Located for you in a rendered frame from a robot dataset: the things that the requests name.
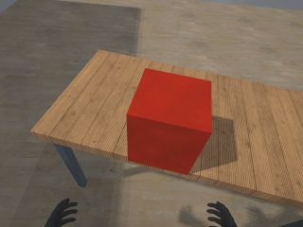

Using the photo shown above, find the right robot hand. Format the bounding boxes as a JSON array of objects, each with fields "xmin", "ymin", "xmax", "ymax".
[{"xmin": 206, "ymin": 201, "xmax": 238, "ymax": 227}]

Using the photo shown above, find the table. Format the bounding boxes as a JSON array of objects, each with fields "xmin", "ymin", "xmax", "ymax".
[{"xmin": 30, "ymin": 50, "xmax": 303, "ymax": 227}]

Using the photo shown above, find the left robot hand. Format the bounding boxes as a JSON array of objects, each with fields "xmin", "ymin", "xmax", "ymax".
[{"xmin": 45, "ymin": 198, "xmax": 78, "ymax": 227}]

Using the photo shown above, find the carton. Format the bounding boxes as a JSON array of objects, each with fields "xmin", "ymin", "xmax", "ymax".
[{"xmin": 126, "ymin": 68, "xmax": 212, "ymax": 175}]

